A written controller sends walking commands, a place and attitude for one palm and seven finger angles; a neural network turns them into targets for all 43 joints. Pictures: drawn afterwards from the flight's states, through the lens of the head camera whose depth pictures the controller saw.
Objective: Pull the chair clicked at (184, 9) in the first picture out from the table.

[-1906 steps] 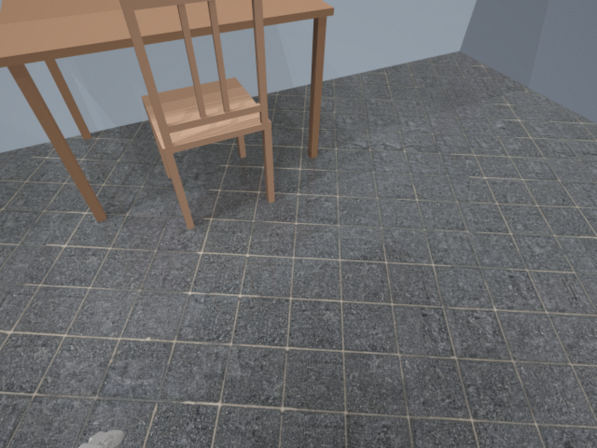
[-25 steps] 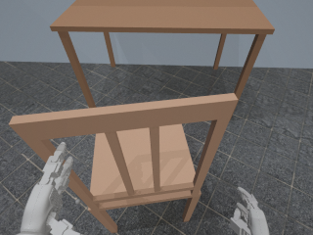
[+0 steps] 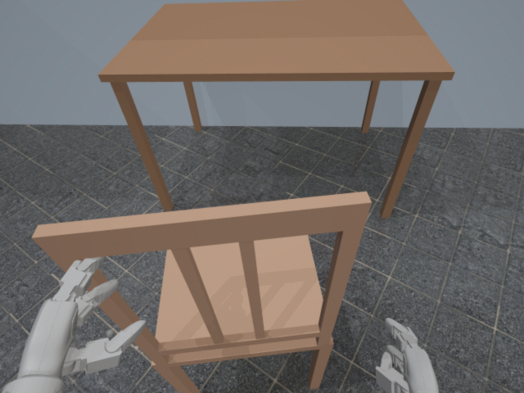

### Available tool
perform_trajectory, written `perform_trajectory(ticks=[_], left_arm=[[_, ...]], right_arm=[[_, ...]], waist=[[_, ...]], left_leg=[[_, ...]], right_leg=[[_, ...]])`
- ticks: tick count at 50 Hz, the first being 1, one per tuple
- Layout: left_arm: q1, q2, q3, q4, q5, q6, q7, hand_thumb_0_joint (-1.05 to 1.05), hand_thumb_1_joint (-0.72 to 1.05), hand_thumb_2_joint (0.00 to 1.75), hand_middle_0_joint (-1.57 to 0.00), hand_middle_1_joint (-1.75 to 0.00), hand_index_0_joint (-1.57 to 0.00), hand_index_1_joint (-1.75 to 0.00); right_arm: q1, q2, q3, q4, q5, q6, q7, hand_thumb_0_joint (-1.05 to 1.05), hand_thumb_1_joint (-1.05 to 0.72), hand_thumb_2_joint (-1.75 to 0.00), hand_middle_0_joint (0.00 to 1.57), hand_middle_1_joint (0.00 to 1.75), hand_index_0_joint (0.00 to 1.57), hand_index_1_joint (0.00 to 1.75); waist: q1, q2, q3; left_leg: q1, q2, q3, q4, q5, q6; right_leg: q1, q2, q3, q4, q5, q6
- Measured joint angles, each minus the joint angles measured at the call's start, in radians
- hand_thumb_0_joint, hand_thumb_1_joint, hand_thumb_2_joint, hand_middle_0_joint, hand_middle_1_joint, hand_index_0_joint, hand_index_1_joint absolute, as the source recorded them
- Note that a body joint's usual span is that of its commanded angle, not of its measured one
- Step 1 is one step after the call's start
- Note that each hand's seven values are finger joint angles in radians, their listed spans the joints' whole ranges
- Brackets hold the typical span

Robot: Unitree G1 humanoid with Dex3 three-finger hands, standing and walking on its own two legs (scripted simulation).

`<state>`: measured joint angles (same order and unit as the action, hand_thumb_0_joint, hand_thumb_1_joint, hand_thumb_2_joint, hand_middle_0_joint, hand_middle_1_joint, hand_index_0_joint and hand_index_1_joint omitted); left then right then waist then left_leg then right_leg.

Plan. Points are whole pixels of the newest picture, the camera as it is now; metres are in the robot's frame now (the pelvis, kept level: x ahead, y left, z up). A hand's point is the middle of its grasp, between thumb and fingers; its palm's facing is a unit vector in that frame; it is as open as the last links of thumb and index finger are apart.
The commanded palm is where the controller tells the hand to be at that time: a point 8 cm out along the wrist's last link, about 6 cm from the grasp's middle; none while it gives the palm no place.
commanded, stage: draw the hand back to the body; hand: left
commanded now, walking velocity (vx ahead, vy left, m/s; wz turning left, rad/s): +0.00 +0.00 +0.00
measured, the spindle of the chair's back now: (203, 303) +0.27 +0.15 -0.05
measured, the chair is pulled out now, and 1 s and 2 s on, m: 0.59 0.58 0.58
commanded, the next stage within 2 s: step back with the hand held close in 0.54 s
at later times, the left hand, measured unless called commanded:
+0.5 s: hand (100, 328) +0.17 +0.23 +0.09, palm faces +0.23 -0.86 -0.46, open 7.1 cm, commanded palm +0.13 +0.29 +0.18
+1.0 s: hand (71, 342) +0.15 +0.25 +0.10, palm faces +0.09 -0.81 -0.57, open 6.9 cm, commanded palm +0.09 +0.30 +0.18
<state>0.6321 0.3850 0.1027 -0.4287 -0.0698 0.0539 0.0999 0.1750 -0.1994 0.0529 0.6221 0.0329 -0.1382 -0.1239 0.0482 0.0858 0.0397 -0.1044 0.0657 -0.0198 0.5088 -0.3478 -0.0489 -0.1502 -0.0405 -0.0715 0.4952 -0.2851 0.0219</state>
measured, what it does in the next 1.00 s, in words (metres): stands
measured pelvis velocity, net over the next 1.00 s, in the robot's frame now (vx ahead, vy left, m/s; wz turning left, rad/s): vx -0.05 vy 0.00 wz -0.01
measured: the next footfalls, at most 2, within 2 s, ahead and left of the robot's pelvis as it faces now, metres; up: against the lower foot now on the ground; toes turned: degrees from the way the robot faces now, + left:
right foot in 1.68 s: -0.25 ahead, -0.10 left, +0.00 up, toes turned -3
left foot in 1.88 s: -0.12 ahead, +0.13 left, +0.00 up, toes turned -2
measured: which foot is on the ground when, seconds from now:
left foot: down 0.00-1.00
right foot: down 0.00-1.00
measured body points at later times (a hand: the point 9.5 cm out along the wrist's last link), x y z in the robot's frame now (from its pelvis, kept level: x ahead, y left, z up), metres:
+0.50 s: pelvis +0.00 -0.01 +0.00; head -0.01 -0.04 +0.45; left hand +0.15 +0.27 +0.12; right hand +0.19 -0.23 -0.08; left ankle -0.04 +0.15 -0.74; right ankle -0.01 -0.13 -0.74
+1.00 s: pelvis -0.05 +0.00 +0.00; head +0.02 +0.00 +0.44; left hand +0.14 +0.29 +0.13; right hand +0.14 -0.23 -0.09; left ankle -0.04 +0.15 -0.74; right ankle -0.01 -0.13 -0.74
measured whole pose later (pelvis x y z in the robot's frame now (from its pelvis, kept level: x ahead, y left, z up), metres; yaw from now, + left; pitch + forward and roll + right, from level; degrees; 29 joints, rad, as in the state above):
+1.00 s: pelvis -0.05 +0.00 +0.00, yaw +0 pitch +0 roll +0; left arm 0.68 0.54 0.31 -0.56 -0.09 0.02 0.10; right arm 0.11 -0.21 0.00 0.55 0.05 -0.06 -0.10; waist 0.00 0.00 0.17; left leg -0.24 0.05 -0.01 0.51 -0.26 -0.04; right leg -0.28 -0.05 -0.06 0.49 -0.19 0.02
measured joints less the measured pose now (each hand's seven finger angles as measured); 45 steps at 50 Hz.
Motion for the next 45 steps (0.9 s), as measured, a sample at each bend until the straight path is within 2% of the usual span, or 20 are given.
perform_trajectory(ticks=[15,22,34,37,41,45], left_arm=[[-0.042,0.025,0.058,0.023,-0.014,0.063,0.01,0.01,0.8,0.85,-0.48,-0.4,-0.29,-0.29],[-0.042,0.018,0.064,0.02,-0.013,0.063,0.012,0.02,0.87,0.89,-0.47,-0.41,-0.29,-0.31],[-0.036,0.017,0.057,0.008,-0.01,0.065,0.009,0.02,0.89,0.9,-0.47,-0.42,-0.3,-0.32],[-0.057,0.044,0.072,0.026,-0.032,0.037,-0.025,0.02,0.89,0.9,-0.48,-0.42,-0.31,-0.32],[-0.066,0.068,0.113,0.004,-0.041,-0.004,-0.032,0.02,0.9,0.9,-0.49,-0.43,-0.31,-0.32],[-0.031,0.095,0.149,-0.054,-0.038,-0.022,-0.019,0.02,0.9,0.9,-0.47,-0.42,-0.3,-0.32]], right_arm=[[-0.008,-0.025,-0.01,0.031,0.002,-0.041,0.01,0.01,-0.91,-0.9,0.2,0.3,0.21,0.3],[-0.006,-0.029,-0.013,0.035,0.001,-0.058,0.013,0.01,-0.91,-0.9,0.2,0.3,0.21,0.3],[-0.005,-0.023,-0.009,0.04,0.0,-0.062,0.017,0.01,-0.91,-0.9,0.2,0.3,0.21,0.3],[-0.002,-0.026,-0.014,-0.008,0.015,-0.025,0.021,0.01,-0.91,-0.9,0.2,0.3,0.21,0.3],[-0.041,-0.027,-0.023,-0.042,0.02,0.021,0.025,0.01,-0.91,-0.9,0.2,0.3,0.21,0.3],[-0.068,-0.024,-0.033,-0.063,0.017,0.06,0.028,0.01,-0.91,-0.9,0.2,0.3,0.21,0.3]], waist=[[0.0,-0.003,0.019],[-0.002,-0.004,0.021],[0.002,-0.002,0.017],[0.009,0.0,0.036],[-0.003,-0.026,0.094],[-0.025,-0.059,0.13]], left_leg=[[0.039,0.011,0.003,-0.039,0.022,-0.013],[0.034,0.012,0.004,-0.038,0.023,-0.013],[0.029,0.008,0.004,-0.031,0.018,-0.009],[0.008,0.007,0.001,-0.023,0.022,-0.007],[-0.036,-0.003,0.004,-0.032,0.053,-0.004],[-0.079,-0.013,0.012,-0.036,0.081,0.002]], right_leg=[[0.026,0.011,0.001,-0.017,0.01,-0.013],[0.02,0.012,0.002,-0.013,0.011,-0.014],[0.018,0.008,0.003,-0.012,0.008,-0.009],[0.003,0.007,0.0,-0.015,0.018,-0.007],[-0.042,-0.001,0.006,-0.023,0.05,-0.004],[-0.09,-0.01,0.015,-0.024,0.079,0.001]])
